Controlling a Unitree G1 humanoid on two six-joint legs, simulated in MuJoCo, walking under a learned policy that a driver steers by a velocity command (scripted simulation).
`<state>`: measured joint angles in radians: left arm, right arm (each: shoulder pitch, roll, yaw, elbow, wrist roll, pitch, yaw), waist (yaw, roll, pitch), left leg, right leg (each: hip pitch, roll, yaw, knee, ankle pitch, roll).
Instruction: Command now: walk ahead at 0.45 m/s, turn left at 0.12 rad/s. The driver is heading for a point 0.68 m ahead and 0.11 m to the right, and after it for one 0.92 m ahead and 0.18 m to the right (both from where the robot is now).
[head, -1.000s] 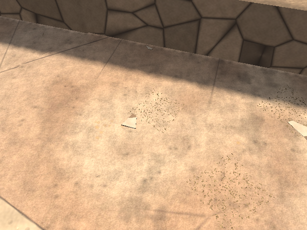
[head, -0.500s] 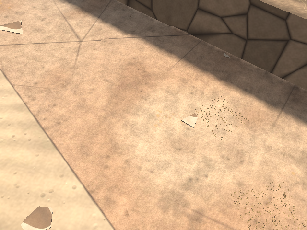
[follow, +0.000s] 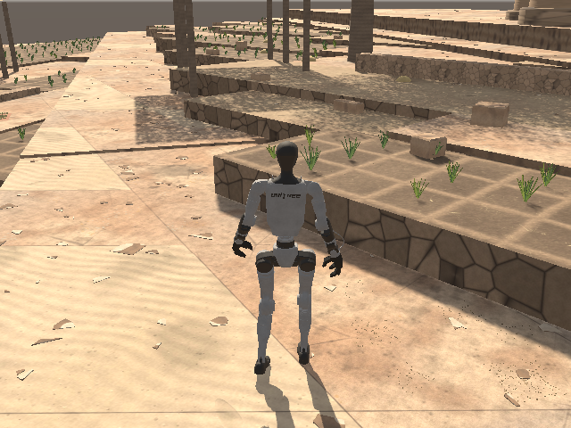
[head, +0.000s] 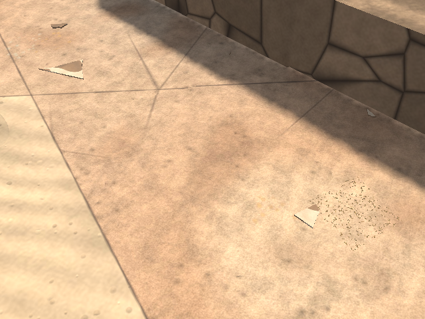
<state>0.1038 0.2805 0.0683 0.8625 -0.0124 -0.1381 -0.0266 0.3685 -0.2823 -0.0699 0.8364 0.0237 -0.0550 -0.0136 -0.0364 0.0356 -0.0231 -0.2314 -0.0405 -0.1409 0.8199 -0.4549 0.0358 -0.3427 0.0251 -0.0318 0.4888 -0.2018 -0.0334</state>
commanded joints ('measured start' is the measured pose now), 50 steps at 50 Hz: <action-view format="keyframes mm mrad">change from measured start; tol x32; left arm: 1 214 132 30 7 -1 9 0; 23 412 17 -41 16 5 47 27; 44 -120 65 -19 -201 -7 64 -25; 50 266 341 79 -169 9 73 -10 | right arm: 1 -70 -130 -20 -111 18 -46 4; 17 -416 -41 10 -250 -2 -50 58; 23 93 -231 -59 -123 -18 -34 41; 50 51 -29 19 -102 -57 -23 -4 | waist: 1 104 -156 -13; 18 82 -121 87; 23 -65 248 -449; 42 -46 0 104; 50 51 -338 -336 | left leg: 1 -615 82 2 405 24 23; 18 -359 71 154 -317 451 28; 21 132 44 176 -318 446 110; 23 706 456 -577 -433 260 334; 31 18 267 -74 -687 427 235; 43 275 302 194 -671 481 137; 48 268 247 308 -162 1062 38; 50 -388 -36 197 507 -168 -86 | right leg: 1 506 -357 532 -250 -266 -203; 20 438 -253 75 -52 812 -98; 24 -365 -30 168 878 -347 -7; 38 -280 -150 62 226 308 36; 45 -342 -96 19 97 125 -33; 48 67 27 -61 42 110 -101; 50 687 -379 731 -41 360 -372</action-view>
